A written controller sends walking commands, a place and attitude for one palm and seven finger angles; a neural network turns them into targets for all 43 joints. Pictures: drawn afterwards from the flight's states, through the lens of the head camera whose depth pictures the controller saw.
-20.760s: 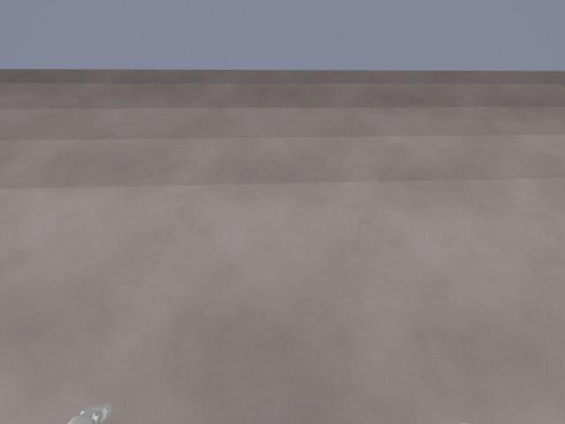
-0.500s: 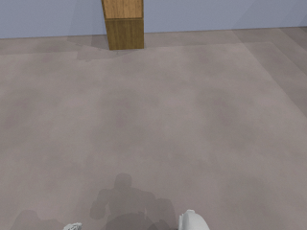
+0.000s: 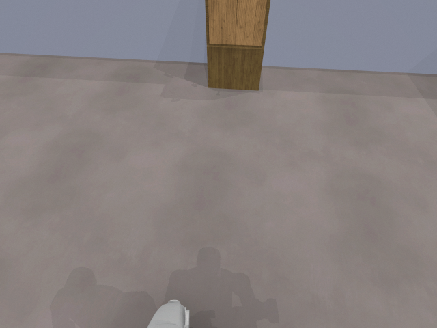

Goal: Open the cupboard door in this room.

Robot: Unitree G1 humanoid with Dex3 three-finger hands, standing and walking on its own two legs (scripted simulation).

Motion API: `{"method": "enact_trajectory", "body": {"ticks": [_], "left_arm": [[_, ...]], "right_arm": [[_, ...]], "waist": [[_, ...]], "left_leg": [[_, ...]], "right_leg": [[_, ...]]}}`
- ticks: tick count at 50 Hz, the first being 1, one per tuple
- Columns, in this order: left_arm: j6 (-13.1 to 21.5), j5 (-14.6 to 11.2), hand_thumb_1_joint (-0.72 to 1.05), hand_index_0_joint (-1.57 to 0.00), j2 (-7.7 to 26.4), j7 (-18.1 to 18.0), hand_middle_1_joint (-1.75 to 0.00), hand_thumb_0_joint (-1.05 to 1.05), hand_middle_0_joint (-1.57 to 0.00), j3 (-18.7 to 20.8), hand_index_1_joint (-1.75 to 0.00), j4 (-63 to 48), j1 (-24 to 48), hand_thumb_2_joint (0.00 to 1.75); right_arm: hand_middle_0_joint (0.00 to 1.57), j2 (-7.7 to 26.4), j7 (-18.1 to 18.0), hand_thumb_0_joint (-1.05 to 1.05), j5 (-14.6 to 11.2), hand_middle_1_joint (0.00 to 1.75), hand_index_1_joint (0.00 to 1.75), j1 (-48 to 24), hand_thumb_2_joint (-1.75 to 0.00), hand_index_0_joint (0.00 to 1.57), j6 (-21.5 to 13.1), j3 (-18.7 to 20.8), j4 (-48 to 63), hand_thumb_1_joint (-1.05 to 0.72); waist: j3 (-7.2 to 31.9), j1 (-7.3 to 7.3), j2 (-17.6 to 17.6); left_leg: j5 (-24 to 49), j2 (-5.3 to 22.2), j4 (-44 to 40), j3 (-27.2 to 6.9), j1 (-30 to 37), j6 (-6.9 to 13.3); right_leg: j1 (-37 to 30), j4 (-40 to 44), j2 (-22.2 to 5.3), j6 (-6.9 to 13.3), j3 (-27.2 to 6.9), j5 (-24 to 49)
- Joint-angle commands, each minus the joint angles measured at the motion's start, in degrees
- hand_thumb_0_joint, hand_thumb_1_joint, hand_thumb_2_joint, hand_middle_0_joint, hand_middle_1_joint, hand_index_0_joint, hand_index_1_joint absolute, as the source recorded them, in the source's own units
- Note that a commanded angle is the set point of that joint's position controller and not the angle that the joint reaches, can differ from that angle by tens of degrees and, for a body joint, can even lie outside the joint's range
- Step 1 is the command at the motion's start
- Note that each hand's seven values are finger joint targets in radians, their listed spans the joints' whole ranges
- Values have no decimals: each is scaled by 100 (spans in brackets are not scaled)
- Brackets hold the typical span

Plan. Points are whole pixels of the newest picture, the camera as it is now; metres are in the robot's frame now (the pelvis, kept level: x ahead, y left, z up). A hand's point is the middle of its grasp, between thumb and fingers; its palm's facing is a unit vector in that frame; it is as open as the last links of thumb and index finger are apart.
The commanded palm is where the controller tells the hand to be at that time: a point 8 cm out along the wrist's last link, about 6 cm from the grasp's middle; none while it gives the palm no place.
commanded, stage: turn or walk to find it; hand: left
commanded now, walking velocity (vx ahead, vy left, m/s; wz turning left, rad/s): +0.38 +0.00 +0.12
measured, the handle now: out of the picture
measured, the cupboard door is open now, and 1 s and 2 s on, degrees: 0 0 0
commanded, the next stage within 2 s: stand and wait in 1.46 s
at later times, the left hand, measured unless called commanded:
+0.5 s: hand (130, 261) +0.28 +0.24 -0.16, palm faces +0.07 -0.98 -0.18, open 7.4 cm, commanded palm none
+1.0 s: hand (171, 216) +0.41 +0.17 -0.16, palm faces +0.11 -0.96 -0.25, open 7.2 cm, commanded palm none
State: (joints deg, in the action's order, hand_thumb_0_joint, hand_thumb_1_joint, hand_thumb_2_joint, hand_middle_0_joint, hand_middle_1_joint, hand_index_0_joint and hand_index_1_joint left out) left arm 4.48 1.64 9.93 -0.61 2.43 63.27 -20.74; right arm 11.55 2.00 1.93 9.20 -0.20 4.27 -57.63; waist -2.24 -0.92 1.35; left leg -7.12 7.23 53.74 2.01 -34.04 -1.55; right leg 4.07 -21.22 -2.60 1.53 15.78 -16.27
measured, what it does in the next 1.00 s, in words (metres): walks ahead: left foot, then right foot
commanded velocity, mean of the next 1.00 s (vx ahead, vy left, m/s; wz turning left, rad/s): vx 0.38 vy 0.00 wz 0.06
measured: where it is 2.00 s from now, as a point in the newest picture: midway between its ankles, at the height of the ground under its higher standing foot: (223, 217)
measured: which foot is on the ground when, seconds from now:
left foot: up 0.00-0.14, down 0.16-0.72, up 0.74-1.00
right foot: down 0.00-0.18, up 0.20-0.68, down 0.70-1.00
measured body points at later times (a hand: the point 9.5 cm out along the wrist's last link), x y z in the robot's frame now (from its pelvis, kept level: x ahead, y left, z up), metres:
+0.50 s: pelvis +0.20 +0.05 +0.00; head +0.20 +0.06 +0.45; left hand +0.28 +0.29 -0.15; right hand +0.21 -0.20 -0.15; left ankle +0.16 +0.13 -0.74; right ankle +0.29 -0.10 -0.66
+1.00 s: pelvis +0.41 -0.03 +0.00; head +0.43 -0.05 +0.45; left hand +0.40 +0.22 -0.14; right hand +0.47 -0.26 -0.16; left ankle +0.44 +0.14 -0.65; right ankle +0.41 -0.10 -0.74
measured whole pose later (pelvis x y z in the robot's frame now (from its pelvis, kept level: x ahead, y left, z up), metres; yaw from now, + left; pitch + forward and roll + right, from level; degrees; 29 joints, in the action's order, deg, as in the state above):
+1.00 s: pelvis +0.41 -0.03 +0.00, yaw +3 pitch -1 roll +1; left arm 4.2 1.4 9.6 -0.6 3.2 62.4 -16.7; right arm 11.3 1.0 2.0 12.3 -0.7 4.5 -60.3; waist -2.7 0.4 2.1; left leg -9.8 7.6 63.1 1.6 -33.4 -1.8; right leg 9.2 -23.2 -1.5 3.6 11.9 -13.4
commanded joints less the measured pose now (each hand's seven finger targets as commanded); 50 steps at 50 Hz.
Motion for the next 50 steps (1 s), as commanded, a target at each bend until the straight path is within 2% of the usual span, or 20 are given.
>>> {"method": "enact_trajectory", "body": {"ticks": [1,4,6,7,8,9,12,15,18,25,29,31,32,34,35,36,37,40,43,50], "left_arm": [[115,-25,90,-20,673,-11,-30,0,-20,30,-30,-54,-571,90],[46,-20,90,-20,788,-18,-30,0,-20,66,-30,31,-670,90],[26,-63,90,-20,876,-9,-30,0,-20,67,-30,45,-477,90],[31,-92,90,-20,783,1,-30,0,-20,58,-30,-4,-373,90],[31,-142,90,-20,462,58,-30,0,-20,8,-30,-152,-606,90],[58,-114,90,-20,456,57,-30,0,-20,-58,-30,-377,-227,90],[-50,-87,90,-20,442,87,-30,0,-20,30,-30,-355,449,90],[-232,1,90,-20,106,115,-30,0,-20,44,-30,-235,138,90],[-356,13,90,-20,89,143,-30,0,-20,113,-30,-374,153,90],[-380,-18,90,-20,283,237,-30,0,-20,130,-30,-959,1397,90],[-297,-44,90,-20,262,259,-30,0,-20,91,-30,-1220,2027,90],[-253,-52,90,-20,298,255,-30,0,-20,96,-30,-1210,1887,90],[-229,-49,90,-20,361,242,-30,0,-20,108,-30,-1158,1752,90],[-114,-12,90,-20,659,221,-30,0,-20,202,-30,-693,241,90],[-27,52,90,-20,1183,153,-30,0,-20,325,-30,-398,-675,90],[-32,-21,90,-20,1772,89,-30,0,-20,446,-30,-213,-1168,90],[-68,-106,90,-20,1717,35,-30,0,-20,427,-30,-305,-894,90],[-29,-119,90,-20,947,52,-30,0,-20,228,-30,-581,422,90],[42,-74,90,-20,543,40,-30,0,-20,115,-30,-493,603,90],[147,-53,90,-20,537,33,-30,0,-20,102,-30,-203,27,90]], "right_arm": [[20,-98,57,0,-29,30,30,-683,-90,20,-153,-150,456,-90],[20,8,26,0,-37,30,30,-655,-90,20,-232,-155,457,-90],[20,204,-46,0,-5,30,30,173,-90,20,-288,-88,198,-90],[20,585,-93,0,12,30,30,1064,-90,20,-331,26,-47,-90],[20,1274,-163,0,51,30,30,1786,-90,20,-359,199,-219,-90],[20,1519,-222,0,-53,30,30,2178,-90,20,-315,237,-361,-90],[20,834,-265,0,-100,30,30,1096,-90,20,-356,89,-163,-90],[20,399,-267,0,-90,30,30,863,-90,20,-443,-42,-180,-90],[20,278,-273,0,-93,30,30,844,-90,20,-477,-12,-99,-90],[20,466,-307,0,-94,30,30,1303,-90,20,-508,14,-236,-90],[20,557,-314,0,-37,30,30,1626,-90,20,-475,41,-384,-90],[20,660,-310,0,-19,30,30,1588,-90,20,-450,68,-410,-90],[20,655,-302,0,-16,30,30,1628,-90,20,-434,66,-442,-90],[20,697,-290,0,-60,30,30,1452,-90,20,-423,60,-449,-90],[20,476,-223,0,-125,30,30,1552,-90,20,-431,26,-408,-90],[20,143,-210,0,-153,30,30,1695,-90,20,-424,-69,-223,-90],[20,349,-236,0,-175,30,30,1378,-90,20,-353,-48,-105,-90],[20,111,-171,0,-107,30,30,942,-90,20,-270,-12,-226,-90],[20,-81,-128,0,-36,30,30,1288,-90,20,-114,-28,-379,-90],[20,-11,-33,0,-17,30,30,359,-90,20,-61,-10,1,-90]], "waist": [[-424,-286,-633],[-203,-256,-752],[235,222,-644],[777,631,-94],[1498,813,1282],[1535,951,1450],[200,516,224],[-224,130,371],[-347,-19,557],[-640,155,409],[-569,368,381],[-371,290,473],[-338,227,375],[447,-485,-153],[1175,-809,-1073],[1580,-719,-2256],[1235,-670,-1546],[68,-166,-503],[-47,175,-698],[-361,58,-644]], "left_leg": [[-199,-58,-1333,318,-116,59],[-628,-241,-1888,510,537,228],[-429,-622,-2436,851,2020,336],[-58,-337,-2700,407,3543,465],[496,1160,-2831,-1626,5140,1005],[1560,1875,-3202,-2544,5552,1491],[536,1586,-3780,-1643,3563,1269],[240,973,-4224,-680,2397,872],[-227,817,-4568,-417,2144,942],[475,838,-4554,-297,2991,1112],[1114,925,-4214,-210,3349,1055],[1475,951,-3925,-158,3419,984],[1862,923,-3672,-154,3262,938],[2307,516,-1937,192,2866,621],[899,25,-257,463,1705,402],[-2454,-832,1353,348,253,185],[-2475,-583,2077,-316,18,291],[-993,32,2184,-422,18,254],[-495,76,1693,-257,403,104],[-44,207,431,-64,-255,-124]], "right_leg": [[-432,855,-1600,493,-947,2186],[-719,368,-1716,521,-933,2896],[-316,-815,-1464,334,-527,3755],[518,-2119,-1191,104,-319,3201],[2196,-3780,-381,-228,-122,499],[3180,-4876,-112,-229,-729,-1716],[3371,-5194,-717,-214,-1350,-839],[2770,-4776,-729,-296,-1308,-141],[2998,-4603,-764,-392,-1312,506],[3735,-3291,-781,-514,-1245,936],[3258,-2008,-606,-360,-1057,659],[2686,-1582,-436,-240,-930,471],[2247,-1449,-303,-172,-824,405],[266,-765,-85,-61,-758,809],[-1296,-559,-1103,202,-1837,817],[-2133,-28,-2446,676,-4041,1565],[-1654,342,-2619,887,-4183,1481],[316,799,-1994,508,-2935,-108],[1016,1050,-1535,319,-1898,124],[568,1313,-1465,539,-1557,634]]}}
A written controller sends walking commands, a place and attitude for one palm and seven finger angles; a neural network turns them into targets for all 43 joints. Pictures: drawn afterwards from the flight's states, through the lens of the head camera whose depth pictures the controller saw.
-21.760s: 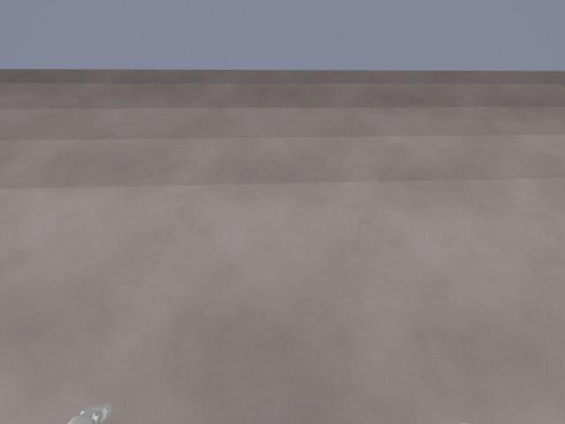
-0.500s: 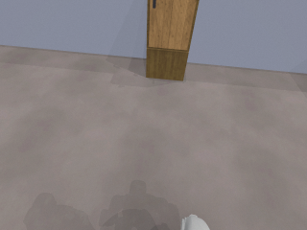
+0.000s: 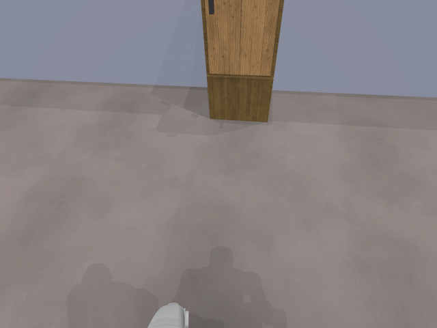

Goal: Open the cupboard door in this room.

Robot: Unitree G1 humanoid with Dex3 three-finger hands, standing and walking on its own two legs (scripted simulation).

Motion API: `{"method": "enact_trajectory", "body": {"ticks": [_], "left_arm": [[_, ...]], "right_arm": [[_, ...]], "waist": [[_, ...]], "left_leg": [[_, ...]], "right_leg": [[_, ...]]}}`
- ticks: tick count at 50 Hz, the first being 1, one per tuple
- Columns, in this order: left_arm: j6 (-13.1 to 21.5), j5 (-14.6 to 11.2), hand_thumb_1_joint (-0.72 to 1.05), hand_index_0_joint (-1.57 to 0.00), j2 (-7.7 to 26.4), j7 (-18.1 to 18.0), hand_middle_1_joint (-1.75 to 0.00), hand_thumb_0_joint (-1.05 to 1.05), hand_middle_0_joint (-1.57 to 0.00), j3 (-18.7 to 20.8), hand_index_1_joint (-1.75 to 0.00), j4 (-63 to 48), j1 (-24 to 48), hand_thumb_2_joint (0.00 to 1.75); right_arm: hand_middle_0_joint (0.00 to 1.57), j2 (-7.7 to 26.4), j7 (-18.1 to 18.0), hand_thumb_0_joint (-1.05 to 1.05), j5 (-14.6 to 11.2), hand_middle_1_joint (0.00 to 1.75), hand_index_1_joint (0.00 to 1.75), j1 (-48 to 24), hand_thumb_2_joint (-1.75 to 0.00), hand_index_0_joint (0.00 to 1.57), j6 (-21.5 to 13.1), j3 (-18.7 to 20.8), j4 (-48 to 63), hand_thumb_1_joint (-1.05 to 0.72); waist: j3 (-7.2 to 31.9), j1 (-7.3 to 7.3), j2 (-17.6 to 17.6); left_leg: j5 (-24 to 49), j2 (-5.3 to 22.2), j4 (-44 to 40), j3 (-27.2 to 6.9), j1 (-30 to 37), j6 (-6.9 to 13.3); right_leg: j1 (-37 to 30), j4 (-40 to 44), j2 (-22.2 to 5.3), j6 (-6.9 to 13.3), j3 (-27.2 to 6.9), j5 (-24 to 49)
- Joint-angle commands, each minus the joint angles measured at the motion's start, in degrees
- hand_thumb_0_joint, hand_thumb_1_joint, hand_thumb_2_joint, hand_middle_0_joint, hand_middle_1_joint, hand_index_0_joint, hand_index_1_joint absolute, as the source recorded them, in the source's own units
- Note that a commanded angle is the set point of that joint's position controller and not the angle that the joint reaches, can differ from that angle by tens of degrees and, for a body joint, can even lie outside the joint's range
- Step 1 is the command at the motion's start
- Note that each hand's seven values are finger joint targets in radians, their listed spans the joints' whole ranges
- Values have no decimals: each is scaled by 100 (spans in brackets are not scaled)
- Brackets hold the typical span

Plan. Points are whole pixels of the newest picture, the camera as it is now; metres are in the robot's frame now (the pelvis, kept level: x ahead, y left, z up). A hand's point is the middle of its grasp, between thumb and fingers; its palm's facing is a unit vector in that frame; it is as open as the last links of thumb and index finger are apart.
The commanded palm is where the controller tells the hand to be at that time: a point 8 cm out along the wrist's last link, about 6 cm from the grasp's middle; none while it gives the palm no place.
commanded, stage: turn or walk to find it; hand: left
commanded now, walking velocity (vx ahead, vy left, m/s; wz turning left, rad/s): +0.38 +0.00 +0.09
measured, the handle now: out of the picture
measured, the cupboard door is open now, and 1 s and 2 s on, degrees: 0 0 0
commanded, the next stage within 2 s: stand and wait in 0.46 s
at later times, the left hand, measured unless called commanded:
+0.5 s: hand (121, 296) +0.22 +0.25 -0.18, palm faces +0.06 -0.98 -0.18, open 7.4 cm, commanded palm none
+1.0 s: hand (162, 215) +0.42 +0.19 -0.17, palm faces +0.04 -0.97 -0.23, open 7.1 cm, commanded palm none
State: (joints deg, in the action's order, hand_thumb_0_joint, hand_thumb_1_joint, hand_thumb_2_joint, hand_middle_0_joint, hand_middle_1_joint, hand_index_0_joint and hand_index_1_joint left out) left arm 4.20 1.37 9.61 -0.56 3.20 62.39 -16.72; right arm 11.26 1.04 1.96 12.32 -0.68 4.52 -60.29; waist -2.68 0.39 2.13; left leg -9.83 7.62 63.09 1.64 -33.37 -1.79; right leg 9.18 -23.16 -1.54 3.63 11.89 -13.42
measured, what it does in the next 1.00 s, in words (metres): walks ahead: left foot, then right foot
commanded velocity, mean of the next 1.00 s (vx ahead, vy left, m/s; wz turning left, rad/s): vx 0.17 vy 0.00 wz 0.01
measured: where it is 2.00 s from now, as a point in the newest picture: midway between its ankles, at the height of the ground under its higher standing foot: (222, 298)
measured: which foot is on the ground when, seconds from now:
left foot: up 0.00-0.26, down 0.28-0.74, up 0.76-1.00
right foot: down 0.00-0.28, up 0.30-0.72, down 0.74-1.00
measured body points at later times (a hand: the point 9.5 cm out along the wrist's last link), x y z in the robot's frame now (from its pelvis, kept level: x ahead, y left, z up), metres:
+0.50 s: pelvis +0.20 +0.07 +0.00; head +0.22 +0.08 +0.45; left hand +0.21 +0.30 -0.16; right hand +0.27 -0.18 -0.14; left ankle +0.19 +0.15 -0.74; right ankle +0.22 -0.08 -0.66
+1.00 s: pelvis +0.33 +0.01 -0.01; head +0.36 -0.01 +0.44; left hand +0.42 +0.24 -0.15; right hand +0.35 -0.21 -0.18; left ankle +0.31 +0.16 -0.71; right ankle +0.40 -0.07 -0.74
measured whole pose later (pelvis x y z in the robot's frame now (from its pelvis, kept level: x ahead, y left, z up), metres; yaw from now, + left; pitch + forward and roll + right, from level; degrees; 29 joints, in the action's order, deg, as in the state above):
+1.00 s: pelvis +0.33 +0.01 -0.01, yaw +2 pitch -1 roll +1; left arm 1.4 1.0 8.3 -1.3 1.6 59.9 -6.9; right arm 8.7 -1.0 1.1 13.4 0.7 2.1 -63.0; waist -4.4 0.8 2.3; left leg -23.8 5.0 48.3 2.2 -19.4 -2.5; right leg 16.6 -26.9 -1.7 4.0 10.1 -9.2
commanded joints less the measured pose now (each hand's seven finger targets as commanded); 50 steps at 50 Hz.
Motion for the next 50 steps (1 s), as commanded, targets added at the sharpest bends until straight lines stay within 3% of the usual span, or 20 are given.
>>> {"method": "enact_trajectory", "body": {"ticks": [1,9,11,12,13,14,15,17,20,24,27,32,34,35,36,37,38,40,44,50], "left_arm": [[180,-26,90,-20,594,26,-30,0,-20,13,-30,-65,-495,90],[68,-4,90,-20,746,-3,-30,0,-20,14,-30,223,-1020,90],[46,-28,90,-20,795,-6,-30,0,-20,15,-30,239,-913,90],[37,-53,90,-20,808,-4,-30,0,-20,14,-30,225,-789,90],[48,-82,90,-20,661,18,-30,0,-20,-13,-30,130,-755,90],[62,-125,90,-20,347,82,-30,0,-20,-83,-30,-39,-813,90],[86,-81,90,-20,466,53,-30,0,-20,-78,-30,-217,-417,90],[5,-81,90,-20,474,75,-30,0,-20,-17,-30,-211,58,90],[-166,10,90,-20,168,124,-30,0,-20,7,-30,-147,-56,90],[-332,36,90,-20,85,150,-30,0,-20,70,-30,-310,-55,90],[-352,4,90,-20,164,158,-30,0,-20,49,-30,-518,393,90],[-295,-29,90,-20,203,104,-30,0,-20,-57,-30,-684,776,90],[-241,-14,90,-20,329,84,-30,0,-20,-61,-30,-570,385,90],[-184,-7,90,-20,470,70,-30,0,-20,-41,-30,-406,-105,90],[-104,25,90,-20,834,27,-30,0,-20,17,-30,-242,-520,90],[-29,39,90,-20,1310,-32,-30,0,-20,120,-30,-146,-857,90],[-38,-93,90,-20,1460,-22,-30,0,-20,72,-30,-123,-933,90],[-52,-99,90,-20,1138,-69,-30,0,-20,14,-30,-305,-38,90],[-162,-76,90,-20,770,-97,-30,0,-20,-72,-30,-490,837,90],[-255,-35,90,-20,714,-84,-30,0,-20,-16,-30,-356,710,90]], "right_arm": [[20,36,76,0,-21,30,30,-133,-90,20,-32,-58,337,-90],[20,45,101,0,-44,30,30,-1155,-90,20,-180,-176,688,-90],[20,156,44,0,-32,30,30,-716,-90,20,-225,-144,559,-90],[20,340,2,0,-13,30,30,-63,-90,20,-262,-87,364,-90],[20,781,-59,0,23,30,30,836,-90,20,-308,29,132,-90],[20,1407,-121,0,27,30,30,1559,-90,20,-321,195,-70,-90],[20,1466,-155,0,-53,30,30,1784,-90,20,-269,188,-160,-90],[20,938,-176,0,-100,30,30,964,-90,20,-298,94,39,-90],[20,432,-185,0,-67,30,30,510,-90,20,-386,-52,90,-90],[20,265,-198,0,-80,30,30,546,-90,20,-438,-46,140,-90],[20,340,-214,0,-93,30,30,631,-90,20,-446,-68,91,-90],[20,544,-241,0,-45,30,30,791,-90,20,-342,-38,-82,-90],[20,608,-254,0,-60,30,30,807,-90,20,-281,-45,-125,-90],[20,635,-245,0,-85,30,30,757,-90,20,-269,-54,-143,-90],[20,447,-216,0,-120,30,30,883,-90,20,-268,-81,-168,-90],[20,134,-185,0,-169,30,30,1193,-90,20,-251,-127,-117,-90],[20,212,-255,0,-210,30,30,1312,-90,20,-140,-140,-105,-90],[20,69,-241,0,-201,30,30,1107,-90,20,-3,-186,-189,-90],[20,-108,-203,0,-152,30,30,1122,-90,20,132,-222,-334,-90],[20,-129,-191,0,-123,30,30,856,-90,20,136,-239,-242,-90]], "waist": [[-292,-132,-718],[-305,-424,-822],[-47,-140,-806],[287,184,-488],[915,576,178],[1417,735,1504],[1345,809,1233],[491,499,475],[-218,68,351],[-334,-138,392],[-408,-142,418],[-147,-22,586],[100,-205,411],[386,-462,179],[776,-582,-379],[1218,-572,-1624],[1444,-458,-1491],[957,-251,-1424],[555,107,-785],[301,-36,-930]], "left_leg": [[207,149,-788,10,-424,-101],[-352,-189,-2736,535,385,131],[-365,-433,-3166,790,1276,229],[-64,-552,-3518,837,2408,296],[325,96,-3716,58,3989,541],[947,1572,-3986,-1956,5275,1120],[1618,1935,-4217,-2268,5338,1461],[916,1692,-4632,-1627,3934,1298],[714,1175,-5088,-632,2598,911],[459,896,-5449,-131,2252,964],[1789,777,-5272,155,2461,994],[3491,740,-4377,401,2961,819],[3463,714,-3803,366,2916,669],[3150,561,-3232,443,2900,498],[1965,245,-2371,603,2314,275],[-1002,-480,-968,728,1138,68],[-2724,-551,-260,123,1305,20],[-2325,-275,-11,-265,1179,-28],[-1523,-210,-806,-49,1749,-85],[-1283,-253,-2067,133,1801,-83]], "right_leg": [[-248,1455,-1553,343,-1146,605],[-1035,849,-1701,387,-945,2105],[-932,163,-1600,283,-701,2956],[-476,-735,-1379,129,-437,3173],[513,-2091,-995,-154,-154,2382],[2148,-3776,-208,-417,-34,-1111],[2775,-4605,-206,-335,-666,-1989],[2903,-4962,-666,-359,-963,-1251],[2398,-4577,-798,-448,-1022,-608],[2582,-4271,-824,-570,-962,175],[2636,-3412,-802,-639,-886,478],[1641,-1568,-390,-479,-509,441],[806,-1040,-238,-415,-469,711],[176,-517,-233,-427,-432,1290],[-841,-457,-682,-355,-820,2855],[-1886,-563,-2019,220,-2310,5325],[-1559,-323,-2552,753,-2466,6215],[-682,185,-2205,721,-2220,4511],[556,707,-1563,367,-1325,2081],[650,1076,-1386,445,-1456,179]]}}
